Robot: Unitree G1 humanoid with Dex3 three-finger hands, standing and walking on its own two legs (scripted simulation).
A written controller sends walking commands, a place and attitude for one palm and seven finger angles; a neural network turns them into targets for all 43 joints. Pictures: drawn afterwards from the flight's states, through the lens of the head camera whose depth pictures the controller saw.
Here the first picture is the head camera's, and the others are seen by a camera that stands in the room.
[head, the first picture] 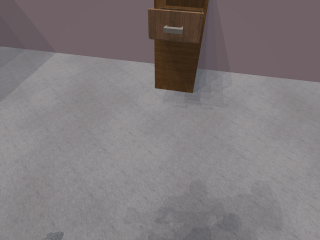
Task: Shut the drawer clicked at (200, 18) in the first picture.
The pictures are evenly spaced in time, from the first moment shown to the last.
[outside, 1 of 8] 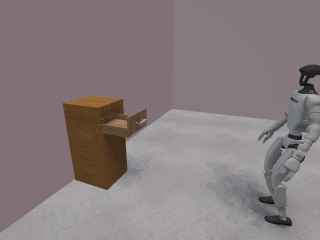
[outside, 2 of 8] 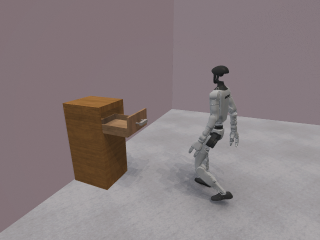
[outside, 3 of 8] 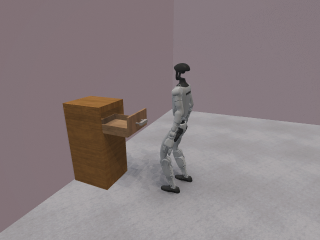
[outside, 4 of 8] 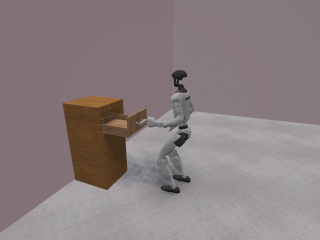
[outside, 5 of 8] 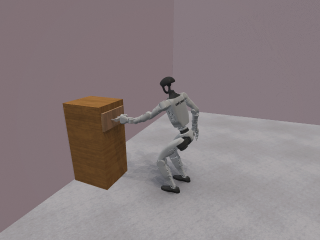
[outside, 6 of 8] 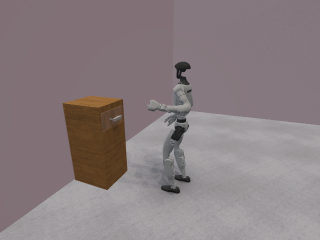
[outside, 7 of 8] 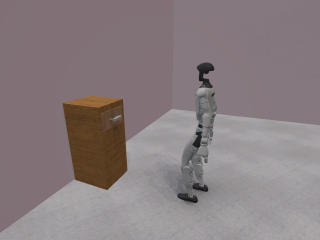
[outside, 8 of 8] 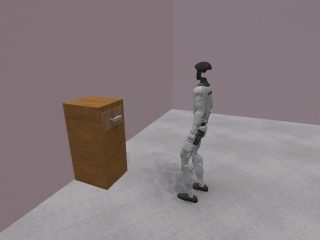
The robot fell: no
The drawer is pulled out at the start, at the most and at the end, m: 0.30 0.30 0.00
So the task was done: yes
